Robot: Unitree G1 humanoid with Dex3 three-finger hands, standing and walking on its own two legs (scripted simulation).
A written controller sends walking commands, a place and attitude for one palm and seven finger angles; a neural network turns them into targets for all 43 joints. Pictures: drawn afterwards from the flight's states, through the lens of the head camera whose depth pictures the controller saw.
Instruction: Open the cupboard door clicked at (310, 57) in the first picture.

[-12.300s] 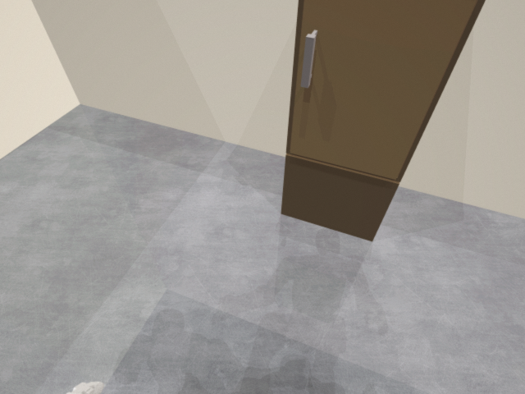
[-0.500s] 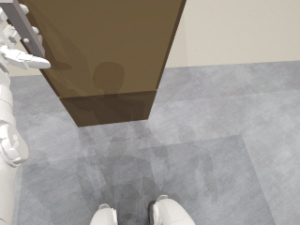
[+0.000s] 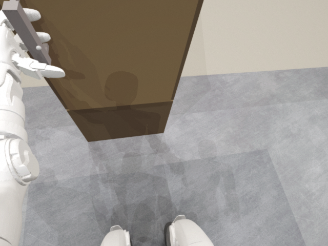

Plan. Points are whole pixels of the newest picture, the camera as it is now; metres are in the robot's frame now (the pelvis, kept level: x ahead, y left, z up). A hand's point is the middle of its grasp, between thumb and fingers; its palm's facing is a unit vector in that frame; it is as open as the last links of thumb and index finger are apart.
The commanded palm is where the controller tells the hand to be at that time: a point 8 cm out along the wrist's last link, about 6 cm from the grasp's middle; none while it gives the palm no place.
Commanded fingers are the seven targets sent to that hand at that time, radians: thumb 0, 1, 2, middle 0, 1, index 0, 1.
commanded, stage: slide the fingers in behind the handle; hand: left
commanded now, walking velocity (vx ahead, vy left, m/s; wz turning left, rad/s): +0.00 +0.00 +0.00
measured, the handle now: (31, 31) +0.59 +0.23 +0.10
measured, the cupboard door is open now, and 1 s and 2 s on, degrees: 0 0 14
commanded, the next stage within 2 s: close the thumb around the handle in 0.02 s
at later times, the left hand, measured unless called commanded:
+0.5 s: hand (41, 49) +0.54 +0.20 +0.10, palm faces +0.04 -1.00 -0.02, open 9.9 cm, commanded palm +0.52 +0.25 +0.10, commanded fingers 0.00 0.62 0.78 -0.38 -1.32 -0.38 -1.32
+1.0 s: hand (43, 48) +0.54 +0.20 +0.10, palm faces +0.04 -1.00 -0.01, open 5.6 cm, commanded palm +0.51 +0.24 +0.10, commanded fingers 0.00 0.90 0.90 -0.40 -1.35 -0.40 -1.35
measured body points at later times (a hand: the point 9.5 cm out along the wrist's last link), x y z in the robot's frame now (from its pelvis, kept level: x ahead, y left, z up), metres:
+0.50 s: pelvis +0.00 +0.00 +0.00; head +0.14 +0.02 +0.43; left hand +0.53 +0.26 +0.10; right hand -0.03 -0.27 -0.10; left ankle -0.02 +0.10 -0.69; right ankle +0.01 -0.13 -0.69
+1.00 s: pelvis +0.00 +0.00 +0.00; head +0.14 +0.02 +0.43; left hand +0.54 +0.25 +0.10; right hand -0.05 -0.26 -0.10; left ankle -0.02 +0.10 -0.69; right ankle +0.01 -0.13 -0.69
